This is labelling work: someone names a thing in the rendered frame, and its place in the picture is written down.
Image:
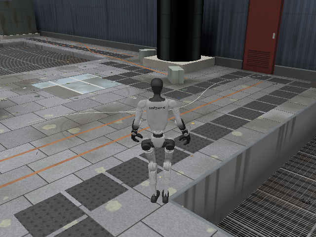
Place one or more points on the robot left forearm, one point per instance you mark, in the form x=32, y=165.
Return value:
x=134, y=129

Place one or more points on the right robot hand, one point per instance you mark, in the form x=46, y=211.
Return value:
x=185, y=138

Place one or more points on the robot right foot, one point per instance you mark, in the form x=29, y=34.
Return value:
x=165, y=198

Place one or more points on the robot left upper arm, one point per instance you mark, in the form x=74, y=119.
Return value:
x=139, y=112

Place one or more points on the robot right forearm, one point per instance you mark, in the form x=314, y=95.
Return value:
x=183, y=129

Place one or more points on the left robot hand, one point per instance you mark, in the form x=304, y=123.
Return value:
x=138, y=135

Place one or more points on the robot right upper arm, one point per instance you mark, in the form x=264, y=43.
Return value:
x=176, y=112

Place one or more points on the humanoid robot torso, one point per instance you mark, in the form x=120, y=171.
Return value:
x=157, y=119

